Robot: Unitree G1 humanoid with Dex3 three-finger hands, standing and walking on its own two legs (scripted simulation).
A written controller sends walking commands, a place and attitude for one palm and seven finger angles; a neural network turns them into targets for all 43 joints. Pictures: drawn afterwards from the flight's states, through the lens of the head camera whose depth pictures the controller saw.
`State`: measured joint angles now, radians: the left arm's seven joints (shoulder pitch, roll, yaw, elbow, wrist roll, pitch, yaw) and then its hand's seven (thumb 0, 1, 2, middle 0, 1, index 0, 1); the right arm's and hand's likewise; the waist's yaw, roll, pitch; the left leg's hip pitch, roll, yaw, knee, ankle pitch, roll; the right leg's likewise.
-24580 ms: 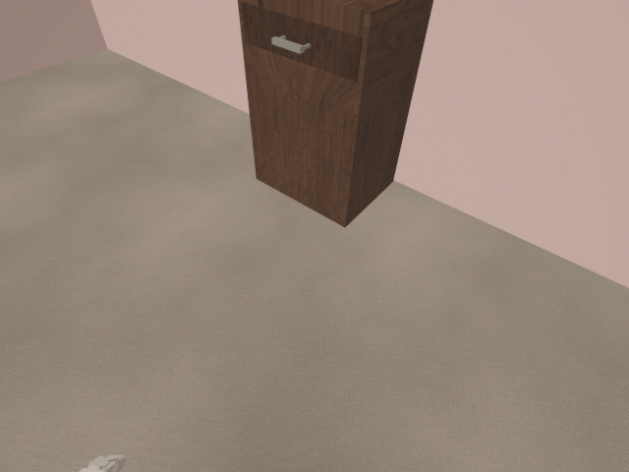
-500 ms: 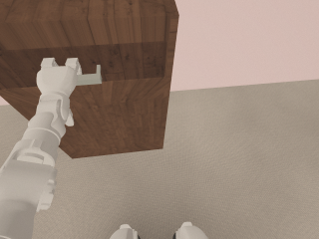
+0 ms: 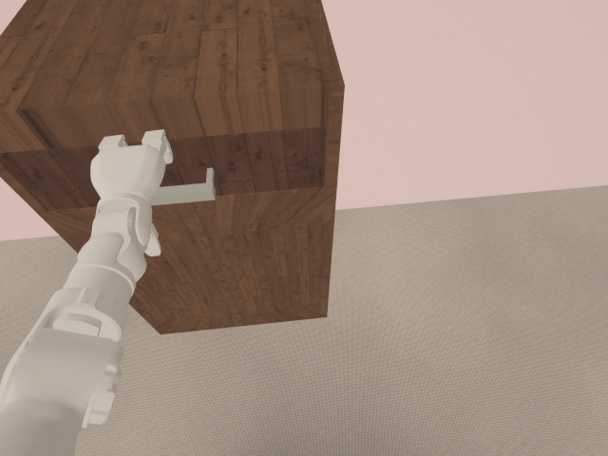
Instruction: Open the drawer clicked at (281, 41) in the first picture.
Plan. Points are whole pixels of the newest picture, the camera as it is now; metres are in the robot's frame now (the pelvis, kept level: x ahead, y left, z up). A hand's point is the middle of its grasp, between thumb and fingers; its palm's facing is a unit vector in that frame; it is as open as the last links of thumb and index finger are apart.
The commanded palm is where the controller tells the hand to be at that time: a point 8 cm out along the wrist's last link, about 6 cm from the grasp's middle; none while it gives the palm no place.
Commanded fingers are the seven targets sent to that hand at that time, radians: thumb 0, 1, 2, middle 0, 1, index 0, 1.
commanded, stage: lift the fingers back up to retry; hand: left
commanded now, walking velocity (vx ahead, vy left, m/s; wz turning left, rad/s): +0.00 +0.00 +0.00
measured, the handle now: (176, 185) +0.54 +0.21 +0.00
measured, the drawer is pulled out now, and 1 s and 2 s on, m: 0.00 0.00 0.00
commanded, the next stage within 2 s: re-aim the fingers above the handle in 0.16 s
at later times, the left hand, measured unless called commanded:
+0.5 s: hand (152, 200) +0.46 +0.21 +0.06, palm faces +0.04 +0.00 -1.00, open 13.8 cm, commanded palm +0.43 +0.21 +0.12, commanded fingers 0.00 -0.50 0.30 -0.30 -1.20 -0.30 -1.20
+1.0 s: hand (140, 206) +0.45 +0.23 +0.06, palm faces +0.00 +0.02 -1.00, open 13.8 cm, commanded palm +0.44 +0.21 +0.11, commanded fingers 0.00 -0.50 0.30 -0.30 -1.20 -0.30 -1.20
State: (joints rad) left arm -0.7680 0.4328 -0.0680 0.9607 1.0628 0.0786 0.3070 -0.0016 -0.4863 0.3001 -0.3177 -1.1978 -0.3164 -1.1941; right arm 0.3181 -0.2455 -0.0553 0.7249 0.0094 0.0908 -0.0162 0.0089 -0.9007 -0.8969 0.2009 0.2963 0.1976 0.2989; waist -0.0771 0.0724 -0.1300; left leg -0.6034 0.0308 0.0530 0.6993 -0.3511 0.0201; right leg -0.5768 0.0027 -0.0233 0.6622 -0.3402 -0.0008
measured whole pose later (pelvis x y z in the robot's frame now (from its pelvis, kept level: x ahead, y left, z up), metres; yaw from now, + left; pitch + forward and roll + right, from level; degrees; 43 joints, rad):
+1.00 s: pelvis -0.01 -0.01 +0.00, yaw +0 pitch +13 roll -1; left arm -0.75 0.46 -0.06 1.00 1.08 0.03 0.32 0.00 -0.49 0.30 -0.32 -1.20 -0.32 -1.20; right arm 0.31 -0.26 -0.06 0.74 0.01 0.07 -0.03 0.01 -0.90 -0.90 0.20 0.30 0.20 0.30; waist -0.07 0.05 -0.11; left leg -0.57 0.03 0.05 0.65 -0.32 0.01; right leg -0.55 0.00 -0.02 0.63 -0.32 -0.01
